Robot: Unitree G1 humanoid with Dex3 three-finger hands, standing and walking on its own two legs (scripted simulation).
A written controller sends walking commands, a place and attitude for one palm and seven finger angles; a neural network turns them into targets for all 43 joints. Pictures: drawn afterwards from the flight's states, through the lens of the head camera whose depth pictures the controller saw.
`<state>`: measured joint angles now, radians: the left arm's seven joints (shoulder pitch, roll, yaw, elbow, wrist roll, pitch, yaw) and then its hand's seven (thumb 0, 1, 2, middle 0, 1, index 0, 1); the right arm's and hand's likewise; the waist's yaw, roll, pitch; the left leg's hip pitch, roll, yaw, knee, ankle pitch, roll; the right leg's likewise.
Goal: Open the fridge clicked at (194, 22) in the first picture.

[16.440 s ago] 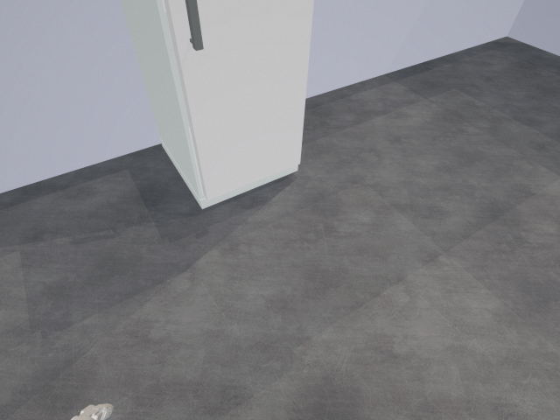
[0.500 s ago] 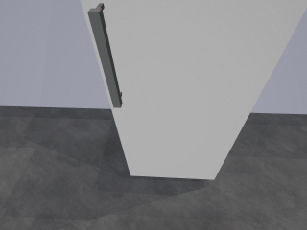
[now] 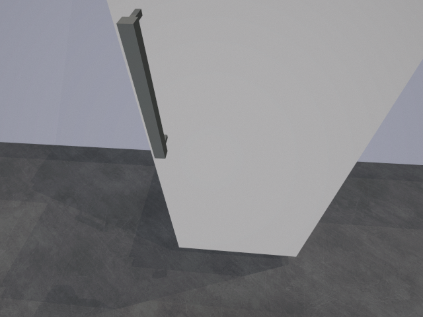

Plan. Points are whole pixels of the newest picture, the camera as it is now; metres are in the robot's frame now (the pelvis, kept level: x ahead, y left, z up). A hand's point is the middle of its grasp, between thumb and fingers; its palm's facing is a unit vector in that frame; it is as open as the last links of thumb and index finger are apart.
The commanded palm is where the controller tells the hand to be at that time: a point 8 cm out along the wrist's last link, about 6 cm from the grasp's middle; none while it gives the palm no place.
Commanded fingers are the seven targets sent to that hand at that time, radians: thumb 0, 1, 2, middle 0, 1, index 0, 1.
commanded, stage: come to a stop and stand still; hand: left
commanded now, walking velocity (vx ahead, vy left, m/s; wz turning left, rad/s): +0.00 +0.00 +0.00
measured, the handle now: (151, 95) +0.48 +0.15 +0.18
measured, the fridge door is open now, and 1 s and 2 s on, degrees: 0 0 0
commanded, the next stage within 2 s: look again from close up in 0.24 s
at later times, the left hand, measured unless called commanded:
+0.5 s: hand out of the picture +0.04 +0.18 -0.17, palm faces +0.01 -0.97 -0.24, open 7.4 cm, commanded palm none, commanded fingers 0.00 0.90 0.90 -0.20 -0.30 -0.20 -0.30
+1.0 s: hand out of the picture +0.02 +0.18 -0.17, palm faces +0.03 -0.98 -0.21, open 7.4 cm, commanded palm none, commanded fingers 0.00 0.90 0.90 -0.20 -0.30 -0.20 -0.30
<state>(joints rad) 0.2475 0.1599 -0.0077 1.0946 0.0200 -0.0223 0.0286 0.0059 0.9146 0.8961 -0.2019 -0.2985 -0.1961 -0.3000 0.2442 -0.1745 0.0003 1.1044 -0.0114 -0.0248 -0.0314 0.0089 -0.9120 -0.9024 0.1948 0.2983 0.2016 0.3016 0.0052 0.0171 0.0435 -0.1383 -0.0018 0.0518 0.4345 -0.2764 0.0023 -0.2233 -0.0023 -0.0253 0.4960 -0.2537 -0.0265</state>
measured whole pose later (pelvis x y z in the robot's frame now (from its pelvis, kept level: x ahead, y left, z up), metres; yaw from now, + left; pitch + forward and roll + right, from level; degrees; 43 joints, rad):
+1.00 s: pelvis +0.00 -0.01 +0.00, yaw +1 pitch -2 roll +0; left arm 0.24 0.19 -0.01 1.11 0.02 -0.02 0.02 0.00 0.91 0.90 -0.20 -0.30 -0.20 -0.30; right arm 0.25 -0.17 0.01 1.15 -0.01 -0.02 -0.03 0.01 -0.90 -0.90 0.20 0.30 0.20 0.30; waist 0.01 -0.01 0.05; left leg -0.12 0.01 0.03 0.40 -0.26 -0.01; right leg -0.18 0.01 -0.05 0.44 -0.23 -0.04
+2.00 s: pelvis -0.02 +0.02 -0.03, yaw +2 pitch +3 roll -1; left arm 0.35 0.33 0.34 -0.13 -0.36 -0.13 -0.31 0.01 0.08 0.54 -0.26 -0.83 -0.26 -0.83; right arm 0.32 -0.21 0.06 0.59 0.05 -0.27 -0.07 0.02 -0.90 -0.90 0.20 0.30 0.21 0.30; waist 0.00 0.03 -0.06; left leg -0.40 0.00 0.01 0.76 -0.41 0.02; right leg -0.42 -0.01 -0.06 0.71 -0.34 -0.01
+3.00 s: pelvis -0.01 +0.00 +0.00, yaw +3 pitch -3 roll +0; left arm -0.11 0.50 0.50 0.07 -0.35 0.18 -0.52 -0.01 -0.50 0.30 -0.31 -1.20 -0.30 -1.20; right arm 0.23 -0.29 0.07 0.60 0.09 -0.24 -0.09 0.02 -0.90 -0.90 0.20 0.30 0.20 0.30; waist 0.04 0.06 -0.03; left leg -0.17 0.01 0.00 0.52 -0.31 0.00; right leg -0.20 0.00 -0.08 0.50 -0.26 -0.02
